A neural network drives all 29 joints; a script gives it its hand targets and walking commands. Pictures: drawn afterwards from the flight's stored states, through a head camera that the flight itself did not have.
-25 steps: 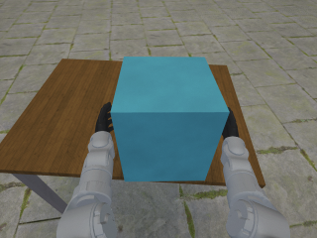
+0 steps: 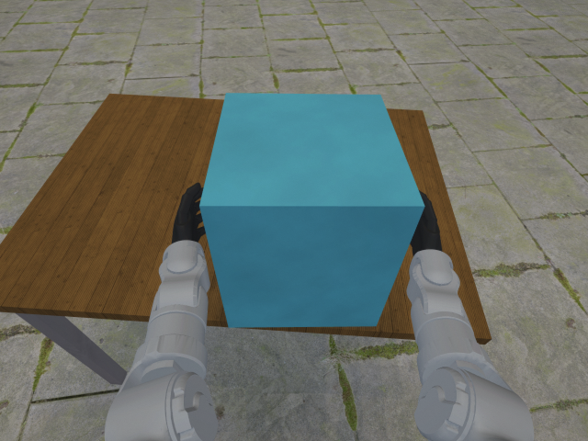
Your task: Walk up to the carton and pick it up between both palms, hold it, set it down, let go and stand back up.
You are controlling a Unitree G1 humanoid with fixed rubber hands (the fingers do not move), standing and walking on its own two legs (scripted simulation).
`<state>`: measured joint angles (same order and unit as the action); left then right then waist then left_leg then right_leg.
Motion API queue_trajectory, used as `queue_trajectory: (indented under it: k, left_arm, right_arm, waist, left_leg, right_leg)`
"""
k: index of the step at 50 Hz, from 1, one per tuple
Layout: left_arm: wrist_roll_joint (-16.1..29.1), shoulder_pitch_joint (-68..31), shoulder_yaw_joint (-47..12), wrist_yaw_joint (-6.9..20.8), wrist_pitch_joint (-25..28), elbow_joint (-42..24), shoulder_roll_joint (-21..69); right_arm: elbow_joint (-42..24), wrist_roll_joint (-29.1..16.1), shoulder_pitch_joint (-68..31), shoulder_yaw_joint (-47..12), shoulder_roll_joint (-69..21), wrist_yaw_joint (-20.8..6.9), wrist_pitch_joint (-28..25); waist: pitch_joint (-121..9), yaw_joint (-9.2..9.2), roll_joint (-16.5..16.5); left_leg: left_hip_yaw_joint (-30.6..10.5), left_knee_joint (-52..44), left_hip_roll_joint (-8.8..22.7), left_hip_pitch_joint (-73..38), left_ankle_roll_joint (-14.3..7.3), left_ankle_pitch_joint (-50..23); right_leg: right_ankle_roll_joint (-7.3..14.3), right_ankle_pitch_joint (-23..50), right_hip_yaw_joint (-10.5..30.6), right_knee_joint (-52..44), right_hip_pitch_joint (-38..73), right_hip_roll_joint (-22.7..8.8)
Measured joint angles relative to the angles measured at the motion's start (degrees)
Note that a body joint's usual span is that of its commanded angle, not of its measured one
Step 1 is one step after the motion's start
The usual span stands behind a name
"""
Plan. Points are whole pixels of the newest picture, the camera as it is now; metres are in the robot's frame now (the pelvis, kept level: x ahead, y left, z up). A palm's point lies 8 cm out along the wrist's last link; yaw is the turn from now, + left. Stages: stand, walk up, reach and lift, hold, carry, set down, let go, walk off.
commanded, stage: set down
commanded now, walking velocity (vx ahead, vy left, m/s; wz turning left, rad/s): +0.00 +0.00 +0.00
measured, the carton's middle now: (303, 213) +0.47 +0.02 +0.01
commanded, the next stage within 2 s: none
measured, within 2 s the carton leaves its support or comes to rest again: rests again in 0.26 s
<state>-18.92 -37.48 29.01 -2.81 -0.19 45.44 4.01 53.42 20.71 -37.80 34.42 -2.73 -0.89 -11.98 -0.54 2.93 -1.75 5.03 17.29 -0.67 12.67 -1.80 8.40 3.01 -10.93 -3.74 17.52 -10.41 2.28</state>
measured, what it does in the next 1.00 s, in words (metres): stands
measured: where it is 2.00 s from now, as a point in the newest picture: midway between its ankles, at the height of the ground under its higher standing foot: outside the picture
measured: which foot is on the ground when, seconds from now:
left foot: down 0.00-1.00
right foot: down 0.00-1.00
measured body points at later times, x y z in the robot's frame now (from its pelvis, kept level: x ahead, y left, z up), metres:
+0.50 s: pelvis -0.01 +0.00 +0.00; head +0.03 +0.01 +0.45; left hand +0.39 +0.19 +0.05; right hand +0.40 -0.16 +0.05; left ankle +0.00 +0.10 -0.75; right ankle -0.02 -0.08 -0.75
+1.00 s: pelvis -0.01 +0.00 +0.00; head +0.03 +0.01 +0.45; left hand +0.38 +0.19 +0.05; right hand +0.40 -0.16 +0.05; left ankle +0.00 +0.10 -0.75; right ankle -0.02 -0.08 -0.75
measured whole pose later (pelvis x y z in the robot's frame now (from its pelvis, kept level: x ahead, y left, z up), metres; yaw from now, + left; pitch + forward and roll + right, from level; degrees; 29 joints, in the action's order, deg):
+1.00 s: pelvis -0.01 +0.00 +0.00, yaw -1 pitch +5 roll +1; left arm -21.3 -37.8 33.2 -0.6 3.8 46.7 4.4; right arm 49.0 23.3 -37.6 37.2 -4.6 -4.5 -9.8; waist -0.6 3.2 -1.3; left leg 6.0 18.4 -0.8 15.3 -2.2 8.4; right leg 2.9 -11.7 -3.0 20.7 -14.2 1.9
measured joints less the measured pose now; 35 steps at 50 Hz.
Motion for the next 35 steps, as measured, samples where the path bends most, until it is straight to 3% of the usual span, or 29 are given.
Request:
queue_trajectory:
  k: [35]
  left_arm:
    - [-1.7, -0.1, 3.0, 1.6, 3.0, -0.4, 1.1]
  right_arm:
    - [-4.4, 2.8, 0.3, 3.5, -2.1, -2.5, 0.7]
  waist:
    - [-0.1, 0.31, 0.3]
  left_leg:
    - [0.5, 0.5, 0.0, 2.8, -0.2, -0.5]
  right_leg:
    - [0.1, 0.1, 0.3, 1.5, -3.4, -0.1]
